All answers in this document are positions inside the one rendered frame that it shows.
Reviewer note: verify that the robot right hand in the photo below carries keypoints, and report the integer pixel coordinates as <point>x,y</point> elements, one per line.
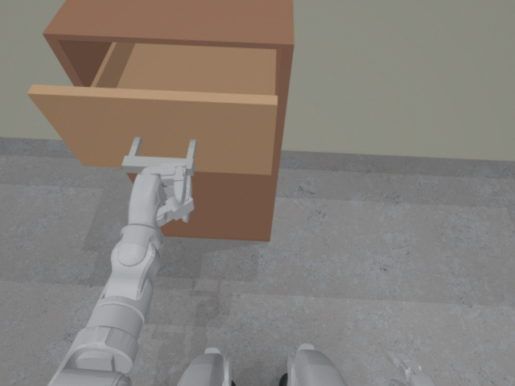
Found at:
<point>409,368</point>

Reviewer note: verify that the left robot upper arm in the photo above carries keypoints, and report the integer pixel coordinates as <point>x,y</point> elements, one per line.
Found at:
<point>90,377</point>

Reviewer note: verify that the robot left shin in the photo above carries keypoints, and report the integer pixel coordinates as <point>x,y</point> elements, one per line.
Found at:
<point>212,350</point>

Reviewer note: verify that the drawer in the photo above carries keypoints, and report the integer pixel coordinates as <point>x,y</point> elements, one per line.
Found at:
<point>224,97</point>

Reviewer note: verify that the robot left forearm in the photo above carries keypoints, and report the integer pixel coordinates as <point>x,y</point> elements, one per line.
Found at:
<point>109,341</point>

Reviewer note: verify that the cabinet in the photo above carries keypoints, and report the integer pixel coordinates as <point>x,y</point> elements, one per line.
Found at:
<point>228,206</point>

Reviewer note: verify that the robot right thigh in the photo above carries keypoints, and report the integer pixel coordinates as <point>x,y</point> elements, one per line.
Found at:
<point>312,368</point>

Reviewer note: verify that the robot left hand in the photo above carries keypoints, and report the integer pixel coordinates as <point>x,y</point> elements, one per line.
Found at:
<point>148,194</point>

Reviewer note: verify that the handle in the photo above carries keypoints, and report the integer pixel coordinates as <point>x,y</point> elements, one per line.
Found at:
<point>135,164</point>

